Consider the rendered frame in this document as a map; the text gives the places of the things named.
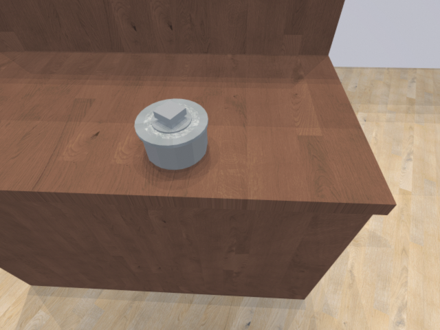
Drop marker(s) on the knob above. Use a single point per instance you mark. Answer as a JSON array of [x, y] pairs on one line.
[[170, 112]]

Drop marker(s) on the lid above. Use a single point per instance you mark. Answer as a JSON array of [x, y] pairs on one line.
[[156, 133]]

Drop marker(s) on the pot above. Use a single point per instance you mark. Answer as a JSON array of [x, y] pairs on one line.
[[178, 158]]

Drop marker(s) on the table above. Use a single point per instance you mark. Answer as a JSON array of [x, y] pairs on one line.
[[287, 182]]

